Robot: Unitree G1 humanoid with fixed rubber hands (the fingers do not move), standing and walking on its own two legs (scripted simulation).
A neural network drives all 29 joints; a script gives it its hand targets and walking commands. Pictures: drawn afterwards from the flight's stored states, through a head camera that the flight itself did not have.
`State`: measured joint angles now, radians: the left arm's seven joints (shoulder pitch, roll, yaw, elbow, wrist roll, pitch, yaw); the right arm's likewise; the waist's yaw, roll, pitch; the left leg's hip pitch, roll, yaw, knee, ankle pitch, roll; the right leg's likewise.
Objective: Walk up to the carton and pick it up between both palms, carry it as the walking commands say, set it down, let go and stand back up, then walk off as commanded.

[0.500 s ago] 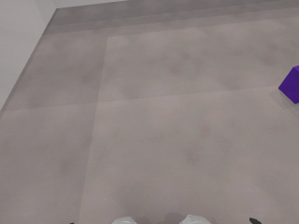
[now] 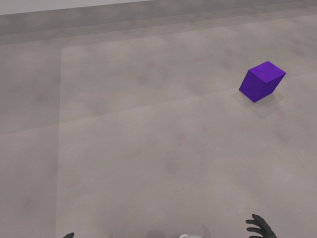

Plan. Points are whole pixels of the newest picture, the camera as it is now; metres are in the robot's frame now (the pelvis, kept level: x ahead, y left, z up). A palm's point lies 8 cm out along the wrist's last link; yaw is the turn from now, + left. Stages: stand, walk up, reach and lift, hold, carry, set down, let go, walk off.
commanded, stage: walk up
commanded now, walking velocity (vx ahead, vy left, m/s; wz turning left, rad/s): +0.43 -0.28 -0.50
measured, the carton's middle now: (261, 81) +1.38 -0.82 -0.65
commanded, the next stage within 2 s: none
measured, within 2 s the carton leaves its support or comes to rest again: neither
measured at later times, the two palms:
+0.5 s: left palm (160, 160) +0.36 +0.03 -0.13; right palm out of the picture -0.04 -0.38 -0.15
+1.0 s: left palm (161, 167) +0.34 +0.03 -0.15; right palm (313, 135) +0.46 -0.50 -0.09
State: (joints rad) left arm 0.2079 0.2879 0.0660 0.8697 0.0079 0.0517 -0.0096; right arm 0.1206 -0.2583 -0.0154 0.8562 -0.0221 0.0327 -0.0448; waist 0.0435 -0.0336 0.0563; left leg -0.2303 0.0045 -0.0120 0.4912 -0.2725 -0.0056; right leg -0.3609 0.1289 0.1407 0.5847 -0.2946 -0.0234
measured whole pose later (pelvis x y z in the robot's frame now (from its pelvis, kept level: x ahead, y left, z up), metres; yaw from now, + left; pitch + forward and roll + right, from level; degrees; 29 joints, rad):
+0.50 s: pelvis +0.12 -0.14 -0.03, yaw -16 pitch +1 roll -1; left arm 0.04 0.26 0.03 0.85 0.03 -0.02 -0.08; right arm 0.49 -0.28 -0.05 1.00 -0.04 -0.04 0.00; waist -0.09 0.01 0.03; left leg -0.08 0.27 0.10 0.80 -0.54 -0.09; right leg -0.52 -0.02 -0.07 0.73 -0.24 -0.01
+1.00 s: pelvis +0.35 -0.22 -0.01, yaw -24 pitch +0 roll -1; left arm 0.53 0.19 0.04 1.02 0.01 -0.07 0.00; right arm 0.01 -0.21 -0.02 0.83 -0.03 -0.06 0.03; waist 0.12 -0.02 0.01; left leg -0.42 0.08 0.08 0.49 -0.10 -0.02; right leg -0.01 0.05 0.08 0.48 -0.45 -0.03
